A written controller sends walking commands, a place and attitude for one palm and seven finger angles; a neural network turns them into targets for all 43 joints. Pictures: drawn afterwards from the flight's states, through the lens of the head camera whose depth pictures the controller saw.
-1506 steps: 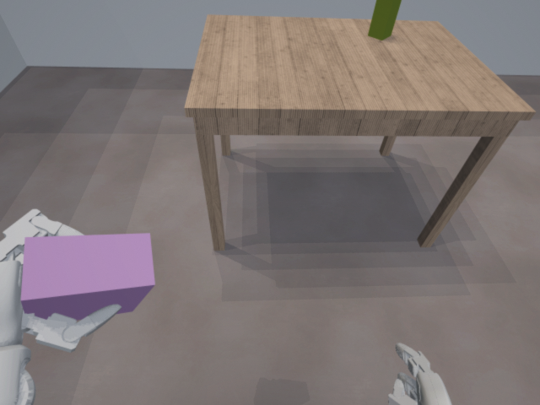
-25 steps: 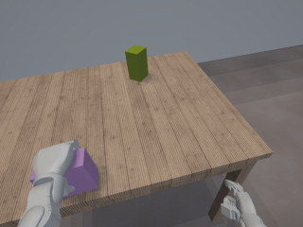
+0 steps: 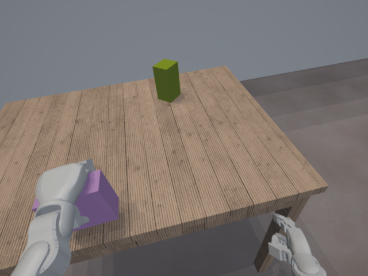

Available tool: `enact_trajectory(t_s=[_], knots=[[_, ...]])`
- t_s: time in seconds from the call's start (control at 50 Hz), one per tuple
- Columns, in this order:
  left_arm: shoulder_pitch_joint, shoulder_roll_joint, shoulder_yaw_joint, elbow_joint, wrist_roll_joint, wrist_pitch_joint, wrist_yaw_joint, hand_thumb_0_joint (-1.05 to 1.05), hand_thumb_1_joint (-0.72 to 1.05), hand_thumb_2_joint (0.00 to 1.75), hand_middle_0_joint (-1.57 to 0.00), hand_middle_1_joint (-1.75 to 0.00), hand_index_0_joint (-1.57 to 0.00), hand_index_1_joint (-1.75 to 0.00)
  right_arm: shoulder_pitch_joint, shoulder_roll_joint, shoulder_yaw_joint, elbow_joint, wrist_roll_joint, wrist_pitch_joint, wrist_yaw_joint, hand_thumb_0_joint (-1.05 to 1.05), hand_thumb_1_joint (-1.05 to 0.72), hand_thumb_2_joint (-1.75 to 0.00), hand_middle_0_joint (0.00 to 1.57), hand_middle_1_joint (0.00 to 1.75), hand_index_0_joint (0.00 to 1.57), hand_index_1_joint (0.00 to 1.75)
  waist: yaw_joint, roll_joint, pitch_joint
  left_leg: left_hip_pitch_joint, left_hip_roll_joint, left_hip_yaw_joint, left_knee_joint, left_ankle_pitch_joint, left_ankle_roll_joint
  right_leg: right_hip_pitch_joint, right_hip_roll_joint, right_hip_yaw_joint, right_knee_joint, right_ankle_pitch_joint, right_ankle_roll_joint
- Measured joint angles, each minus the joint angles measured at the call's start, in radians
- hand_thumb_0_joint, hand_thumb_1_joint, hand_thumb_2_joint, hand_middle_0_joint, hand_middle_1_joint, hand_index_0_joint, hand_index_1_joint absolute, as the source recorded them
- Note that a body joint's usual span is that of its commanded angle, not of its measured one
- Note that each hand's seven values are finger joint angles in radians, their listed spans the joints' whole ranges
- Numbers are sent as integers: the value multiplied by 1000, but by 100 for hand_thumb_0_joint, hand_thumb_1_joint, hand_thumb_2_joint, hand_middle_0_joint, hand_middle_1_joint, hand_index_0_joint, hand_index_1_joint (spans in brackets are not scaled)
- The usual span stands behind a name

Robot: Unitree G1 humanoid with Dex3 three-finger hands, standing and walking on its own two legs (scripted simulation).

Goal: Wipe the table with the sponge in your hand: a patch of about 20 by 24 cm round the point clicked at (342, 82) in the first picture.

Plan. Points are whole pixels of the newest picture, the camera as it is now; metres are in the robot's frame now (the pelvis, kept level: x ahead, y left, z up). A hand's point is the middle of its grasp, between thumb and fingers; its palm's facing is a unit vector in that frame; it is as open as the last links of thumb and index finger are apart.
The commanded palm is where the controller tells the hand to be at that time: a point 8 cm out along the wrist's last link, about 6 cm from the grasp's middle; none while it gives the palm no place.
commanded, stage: lift the sponge slowly off the table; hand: left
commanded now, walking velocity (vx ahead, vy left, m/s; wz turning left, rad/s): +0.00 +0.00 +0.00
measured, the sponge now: (84, 207) +0.22 +0.28 +0.04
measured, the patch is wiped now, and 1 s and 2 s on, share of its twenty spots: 1.00 1.00 1.00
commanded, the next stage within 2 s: bring the sponge back beside the body in 0.96 s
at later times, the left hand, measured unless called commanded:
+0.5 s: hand (70, 183) +0.23 +0.28 +0.11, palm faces +0.06 -0.09 -0.99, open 10.1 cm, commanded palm +0.20 +0.28 +0.19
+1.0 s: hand (64, 175) +0.23 +0.28 +0.14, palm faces +0.11 -0.09 -0.99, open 10.1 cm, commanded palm +0.20 +0.28 +0.21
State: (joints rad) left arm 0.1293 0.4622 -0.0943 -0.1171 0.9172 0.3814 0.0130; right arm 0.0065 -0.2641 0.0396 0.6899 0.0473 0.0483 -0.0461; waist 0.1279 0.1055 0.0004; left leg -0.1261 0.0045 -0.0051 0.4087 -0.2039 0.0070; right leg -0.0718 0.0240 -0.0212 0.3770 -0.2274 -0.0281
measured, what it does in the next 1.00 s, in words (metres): stands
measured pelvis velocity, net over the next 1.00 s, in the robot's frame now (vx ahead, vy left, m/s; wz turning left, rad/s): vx -0.02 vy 0.00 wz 0.00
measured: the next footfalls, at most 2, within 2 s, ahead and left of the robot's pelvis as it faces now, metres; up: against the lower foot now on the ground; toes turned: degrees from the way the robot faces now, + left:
none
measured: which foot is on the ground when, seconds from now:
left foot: down 0.00-1.00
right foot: down 0.00-1.00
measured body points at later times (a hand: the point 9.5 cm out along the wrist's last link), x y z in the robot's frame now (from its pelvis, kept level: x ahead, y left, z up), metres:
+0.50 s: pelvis -0.01 +0.00 +0.00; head -0.03 -0.04 +0.45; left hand +0.22 +0.28 +0.17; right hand +0.25 -0.20 -0.08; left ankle +0.02 +0.12 -0.74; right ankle -0.01 -0.10 -0.74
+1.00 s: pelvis -0.02 +0.00 +0.00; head -0.04 -0.05 +0.45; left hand +0.22 +0.28 +0.20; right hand +0.25 -0.19 -0.07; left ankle +0.02 +0.12 -0.74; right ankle -0.01 -0.10 -0.74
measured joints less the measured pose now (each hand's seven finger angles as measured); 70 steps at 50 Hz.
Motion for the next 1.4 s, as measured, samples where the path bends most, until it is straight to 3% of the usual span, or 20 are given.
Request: enact_trajectory(t_s=[0.34, 1.04, 1.26, 1.4], knots=[[-56, 43, 34, -7, -25, -8, -51, -1, -50, 104, -71, -134, -73, -134, 6, -5, 7, -4, 4, -13, -10, 2, -90, -90, 20, 30, 20, 30, -6, 5, 3, -2, 3, -3, -6, 11, -4, -4, 3, -2, -1, 8, -4], [-132, 79, 26, -82, -47, 100, -124, -1, -50, 104, -72, -134, -73, -134, -17, -11, 29, -20, 17, 0, -1, 2, -90, -90, 20, 30, 19, 29, 4, 15, -6, -19, -5, -1, -7, 30, -2, -31, -4, 1, 20, 15, -1], [-122, 76, 21, -71, -43, 49, -124, -1, -50, 104, -72, -134, -74, -134, -11, -6, 30, -23, 9, -17, -10, 2, -90, -90, 20, 30, 20, 30, 5, 12, 3, -23, -3, -6, 1, 28, -3, -31, -2, -3, 21, 15, -2], [-76, 86, 59, -92, -57, 49, -110, -1, -50, 104, -72, -134, -74, -134, -7, -5, 28, -20, 6, -13, -3, 2, -90, -90, 20, 30, 20, 30, 3, 9, 2, -22, 0, -1, 4, 22, -4, -31, 1, 3, 22, 14, -2]])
